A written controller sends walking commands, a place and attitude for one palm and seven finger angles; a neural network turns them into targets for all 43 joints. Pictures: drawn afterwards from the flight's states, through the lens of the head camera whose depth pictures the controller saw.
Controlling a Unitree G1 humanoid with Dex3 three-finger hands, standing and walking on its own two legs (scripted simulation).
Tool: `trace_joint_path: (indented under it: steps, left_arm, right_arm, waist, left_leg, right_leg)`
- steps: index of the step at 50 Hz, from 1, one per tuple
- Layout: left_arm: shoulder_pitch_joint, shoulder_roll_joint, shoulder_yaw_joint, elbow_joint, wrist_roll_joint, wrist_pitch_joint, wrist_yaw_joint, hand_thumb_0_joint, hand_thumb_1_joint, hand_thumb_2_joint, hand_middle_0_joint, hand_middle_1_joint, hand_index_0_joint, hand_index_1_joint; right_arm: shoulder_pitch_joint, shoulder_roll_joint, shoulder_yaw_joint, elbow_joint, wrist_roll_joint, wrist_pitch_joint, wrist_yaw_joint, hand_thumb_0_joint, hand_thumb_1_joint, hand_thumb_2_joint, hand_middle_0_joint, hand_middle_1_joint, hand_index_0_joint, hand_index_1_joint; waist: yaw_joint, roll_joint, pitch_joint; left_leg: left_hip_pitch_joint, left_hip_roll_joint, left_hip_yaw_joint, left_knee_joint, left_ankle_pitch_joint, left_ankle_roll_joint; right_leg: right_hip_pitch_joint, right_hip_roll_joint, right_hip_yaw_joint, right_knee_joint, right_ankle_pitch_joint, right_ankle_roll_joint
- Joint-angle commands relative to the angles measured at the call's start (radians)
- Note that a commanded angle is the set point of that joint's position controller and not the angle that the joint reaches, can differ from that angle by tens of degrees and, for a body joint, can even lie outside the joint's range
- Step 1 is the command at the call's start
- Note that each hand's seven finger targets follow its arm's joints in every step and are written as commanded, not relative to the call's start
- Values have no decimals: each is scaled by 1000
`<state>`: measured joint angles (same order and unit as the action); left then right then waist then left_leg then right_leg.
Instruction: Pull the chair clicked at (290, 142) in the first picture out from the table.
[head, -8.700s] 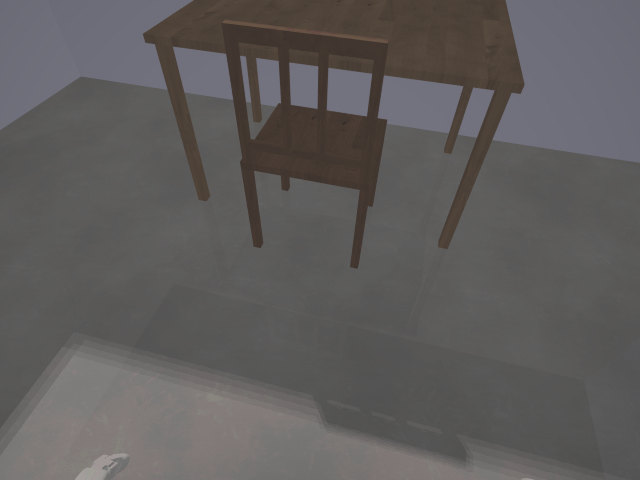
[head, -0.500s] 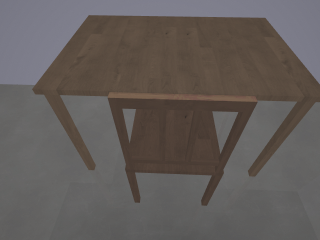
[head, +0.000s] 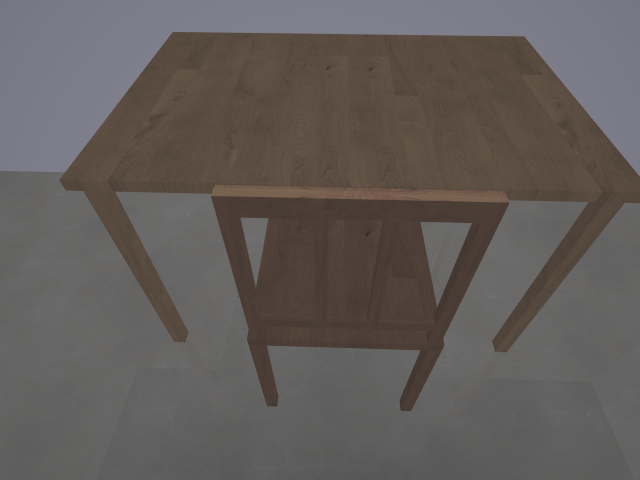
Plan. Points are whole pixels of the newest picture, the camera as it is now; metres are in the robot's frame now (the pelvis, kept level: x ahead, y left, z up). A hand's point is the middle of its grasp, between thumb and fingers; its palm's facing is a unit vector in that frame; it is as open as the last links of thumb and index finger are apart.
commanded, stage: look again from close up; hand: left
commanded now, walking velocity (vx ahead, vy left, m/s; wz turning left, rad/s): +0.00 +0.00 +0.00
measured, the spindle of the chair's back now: (321, 274) +0.48 +0.03 -0.09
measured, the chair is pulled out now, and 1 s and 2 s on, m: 0.00 0.00 0.00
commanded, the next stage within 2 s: raise the hand toward the chair's back in 0.80 s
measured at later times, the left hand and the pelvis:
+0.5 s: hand out of the picture -0.02 +0.16 -0.18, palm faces +0.05 -0.98 -0.18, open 7.4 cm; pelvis +0.01 +0.00 +0.00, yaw +0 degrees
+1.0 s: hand out of the picture +0.07 +0.20 -0.14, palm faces +0.18 -0.95 -0.25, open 7.3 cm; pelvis +0.01 +0.00 +0.00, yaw +2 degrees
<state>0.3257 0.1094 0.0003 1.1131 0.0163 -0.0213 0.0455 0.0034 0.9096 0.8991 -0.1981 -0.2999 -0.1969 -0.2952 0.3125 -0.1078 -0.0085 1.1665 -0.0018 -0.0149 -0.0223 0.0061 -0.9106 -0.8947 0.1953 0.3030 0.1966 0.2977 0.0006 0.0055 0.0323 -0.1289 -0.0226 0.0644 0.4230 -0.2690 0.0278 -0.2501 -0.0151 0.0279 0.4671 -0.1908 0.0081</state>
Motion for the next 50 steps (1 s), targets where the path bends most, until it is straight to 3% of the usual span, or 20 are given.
trace_joint_path:
  steps: [1,4,7,10,20,39,44,45,46,47,48,49,50]
  left_arm:
    - [83,96,20,-22,-2,-7,4,0,900,900,-200,-300,-200,-300]
    - [89,93,21,-21,-2,-10,6,0,900,900,-200,-300,-200,-300]
    - [85,91,19,-22,-3,-8,6,0,900,900,-200,-300,-200,-300]
    - [85,95,20,-23,-4,-6,5,0,900,900,-200,-300,-200,-300]
    - [90,92,19,-20,-3,-4,5,0,900,900,-200,-300,-200,-300]
    - [102,87,21,-19,-2,-4,7,0,900,900,-200,-300,-200,-300]
    - [98,85,20,-19,-2,0,7,0,900,900,-200,-300,-200,-300]
    - [-37,270,-3,-102,-16,-15,1,0,900,900,-200,-300,-200,-300]
    - [-643,312,95,-1463,-229,-133,26,0,877,890,-198,-296,-198,-296]
    - [-333,235,47,-1254,-168,-51,51,0,853,880,-195,-293,-195,-293]
    - [-229,129,-8,-1083,-161,-2,65,0,830,870,-193,-289,-193,-289]
    - [-52,50,-49,-1037,-165,51,70,0,807,860,-191,-285,-191,-285]
    - [-14,3,-87,-1079,-181,57,57,0,783,850,-188,-282,-188,-282]
  right_arm:
    - [75,-76,-9,-20,-1,-12,-10,0,-900,-900,200,300,200,300]
    - [83,-72,-9,-18,-1,-15,-11,0,-900,-900,200,300,200,300]
    - [84,-74,-8,-19,0,-12,-12,0,-900,-900,200,300,200,300]
    - [88,-71,-7,-20,0,-13,-13,0,-900,-900,200,300,200,300]
    - [87,-70,-6,-22,2,-13,-14,0,-900,-900,200,300,200,300]
    - [92,-72,-3,-24,2,-19,-19,0,-900,-900,200,300,200,300]
    - [92,-74,-2,-24,2,-17,-20,0,-900,-900,200,300,200,300]
    - [-37,-210,-27,-134,-22,-9,-3,0,-900,-900,200,300,200,300]
    - [-53,-331,-20,-473,50,-160,-55,0,-900,-900,200,300,200,300]
    - [-73,-299,-33,-395,54,-258,-82,0,-900,-900,200,300,200,300]
    - [-73,-295,-26,-340,52,-288,-77,0,-900,-900,200,300,200,300]
    - [-64,-266,-23,-357,67,-296,-63,0,-900,-900,200,300,200,300]
    - [-65,-277,-17,-378,67,-312,-63,0,-900,-900,200,300,200,300]
  waist:
    - [0,5,73]
    - [-1,-7,48]
    - [-2,-19,70]
    - [-2,15,57]
    - [0,-11,78]
    - [2,0,41]
    - [4,-1,66]
    - [-41,33,91]
    - [-139,96,-198]
    - [-67,89,-139]
    - [-63,82,-63]
    - [-65,19,-4]
    - [-86,-38,26]
  left_leg:
    - [-68,110,-110,-111,16,11]
    - [-51,110,-106,-97,57,11]
    - [-64,111,-109,-100,39,11]
    - [-53,113,-109,-107,45,12]
    - [-56,117,-109,-109,44,14]
    - [-33,122,-109,-91,134,17]
    - [-43,124,-114,-102,111,17]
    - [-130,43,-128,-125,246,30]
    - [-49,30,-59,-66,137,-7]
    - [-47,48,-54,-105,140,-16]
    - [-105,38,-40,-99,82,-13]
    - [-173,45,-71,-82,37,-13]
    - [-202,32,-82,-45,-10,0]
  right_leg:
    - [-26,-76,81,-88,25,-40]
    - [-9,-80,85,-82,67,-42]
    - [-23,-77,87,-86,43,-42]
    - [-17,-74,82,-85,45,-42]
    - [-26,-71,75,-83,46,-39]
    - [7,-77,64,-57,129,-38]
    - [-6,-71,63,-58,103,-37]
    - [-13,10,-9,59,45,-69]
    - [-18,44,-67,-9,-50,-16]
    - [0,39,-75,33,-90,-43]
    - [-28,31,-66,5,-91,-41]
    - [-45,30,-88,-8,-80,-42]
    - [-81,35,-111,-13,-94,-30]
